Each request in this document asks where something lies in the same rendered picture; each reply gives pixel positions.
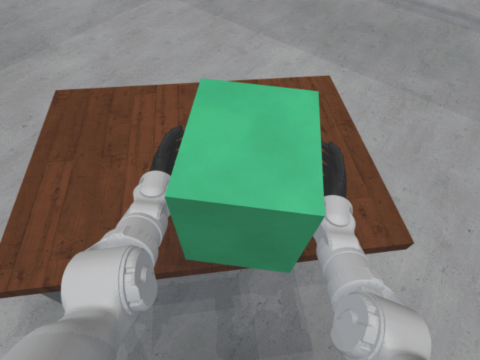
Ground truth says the robot left hand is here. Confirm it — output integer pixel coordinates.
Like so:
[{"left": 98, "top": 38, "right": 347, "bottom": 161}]
[{"left": 149, "top": 125, "right": 185, "bottom": 176}]

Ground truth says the right robot upper arm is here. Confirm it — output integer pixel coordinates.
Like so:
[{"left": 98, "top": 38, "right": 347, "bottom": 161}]
[{"left": 331, "top": 291, "right": 431, "bottom": 360}]

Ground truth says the table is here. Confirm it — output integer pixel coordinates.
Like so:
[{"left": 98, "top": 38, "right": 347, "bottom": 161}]
[{"left": 0, "top": 76, "right": 414, "bottom": 304}]

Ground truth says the robot right hand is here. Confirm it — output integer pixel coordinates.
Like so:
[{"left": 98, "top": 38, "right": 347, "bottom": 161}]
[{"left": 321, "top": 141, "right": 347, "bottom": 198}]

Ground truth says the robot left forearm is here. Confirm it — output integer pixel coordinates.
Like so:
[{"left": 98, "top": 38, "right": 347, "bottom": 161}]
[{"left": 61, "top": 170, "right": 171, "bottom": 309}]

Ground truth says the carton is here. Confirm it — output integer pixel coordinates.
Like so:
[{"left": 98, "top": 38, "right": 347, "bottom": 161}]
[{"left": 165, "top": 78, "right": 325, "bottom": 273}]

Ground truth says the robot right forearm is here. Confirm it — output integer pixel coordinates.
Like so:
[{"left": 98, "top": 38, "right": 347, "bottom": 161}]
[{"left": 313, "top": 195, "right": 408, "bottom": 313}]

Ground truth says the left robot upper arm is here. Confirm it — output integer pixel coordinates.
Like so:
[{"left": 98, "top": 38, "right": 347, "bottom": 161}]
[{"left": 0, "top": 245, "right": 158, "bottom": 360}]

